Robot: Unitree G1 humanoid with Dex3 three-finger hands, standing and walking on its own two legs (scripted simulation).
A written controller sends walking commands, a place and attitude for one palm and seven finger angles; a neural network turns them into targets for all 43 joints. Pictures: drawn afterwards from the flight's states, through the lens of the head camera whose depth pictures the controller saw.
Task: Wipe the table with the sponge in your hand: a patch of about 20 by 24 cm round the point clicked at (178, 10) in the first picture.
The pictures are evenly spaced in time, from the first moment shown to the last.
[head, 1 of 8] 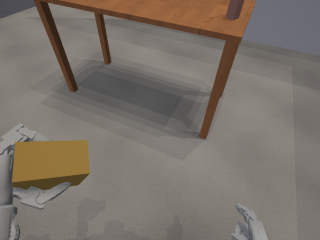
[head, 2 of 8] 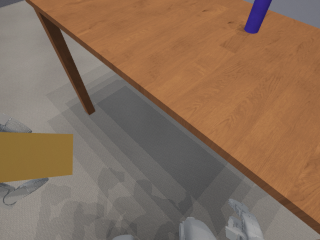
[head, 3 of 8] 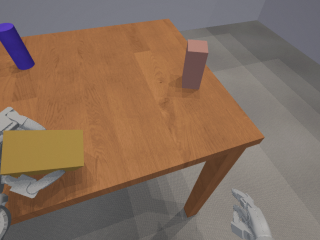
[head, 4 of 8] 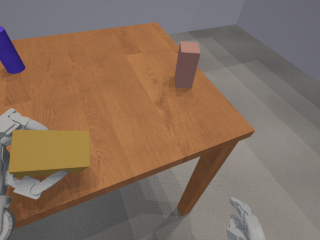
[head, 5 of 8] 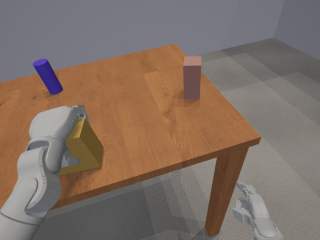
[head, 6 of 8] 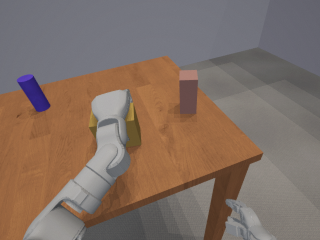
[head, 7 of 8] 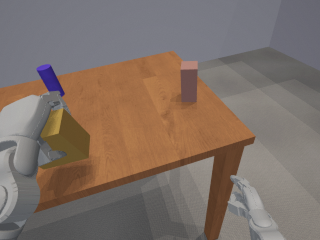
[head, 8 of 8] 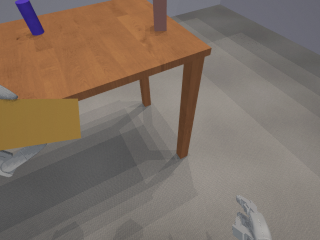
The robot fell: no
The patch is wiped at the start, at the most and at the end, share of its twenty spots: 0.00 1.00 1.00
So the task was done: yes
